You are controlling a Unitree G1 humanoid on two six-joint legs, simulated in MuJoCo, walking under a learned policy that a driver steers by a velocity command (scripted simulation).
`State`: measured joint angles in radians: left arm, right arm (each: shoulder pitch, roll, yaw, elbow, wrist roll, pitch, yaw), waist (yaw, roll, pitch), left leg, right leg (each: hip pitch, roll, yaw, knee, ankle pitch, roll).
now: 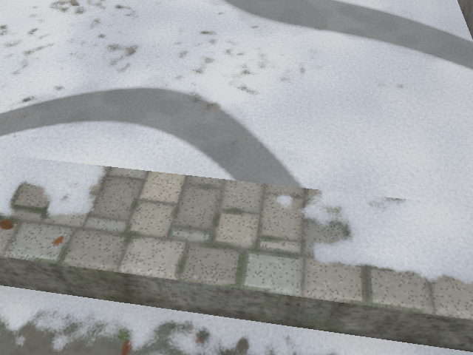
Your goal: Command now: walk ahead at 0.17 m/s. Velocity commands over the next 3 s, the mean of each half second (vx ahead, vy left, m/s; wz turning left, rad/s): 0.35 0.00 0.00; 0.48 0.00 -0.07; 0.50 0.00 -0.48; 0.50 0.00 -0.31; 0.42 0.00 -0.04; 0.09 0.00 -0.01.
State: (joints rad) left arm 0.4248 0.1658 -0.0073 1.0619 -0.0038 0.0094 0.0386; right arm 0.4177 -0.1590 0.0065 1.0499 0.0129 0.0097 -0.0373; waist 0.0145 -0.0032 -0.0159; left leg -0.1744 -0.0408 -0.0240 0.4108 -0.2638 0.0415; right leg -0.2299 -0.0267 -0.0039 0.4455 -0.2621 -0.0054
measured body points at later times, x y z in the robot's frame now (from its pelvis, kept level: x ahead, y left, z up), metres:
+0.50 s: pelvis +0.16 +0.01 +0.00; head +0.18 +0.01 +0.45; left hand -0.01 +0.19 -0.13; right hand +0.38 -0.11 -0.09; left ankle +0.33 +0.15 -0.49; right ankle +0.00 -0.12 -0.74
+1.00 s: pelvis +0.42 +0.08 +0.15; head +0.41 +0.10 +0.60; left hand +0.60 +0.20 +0.03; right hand +0.30 -0.08 +0.00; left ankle +0.35 +0.15 -0.58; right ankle +0.54 -0.07 -0.28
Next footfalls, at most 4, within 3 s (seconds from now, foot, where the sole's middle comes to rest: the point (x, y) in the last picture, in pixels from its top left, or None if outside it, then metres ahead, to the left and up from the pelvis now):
0.56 left None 0.39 0.15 -0.62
1.18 right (265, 240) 0.70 -0.03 -0.46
1.76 left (248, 135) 1.09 0.01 -0.46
2.32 right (344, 102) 1.25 -0.31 -0.46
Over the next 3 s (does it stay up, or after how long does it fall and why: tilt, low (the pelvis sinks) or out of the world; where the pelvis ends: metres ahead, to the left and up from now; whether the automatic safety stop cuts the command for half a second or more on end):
stays up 1.31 -0.18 0.30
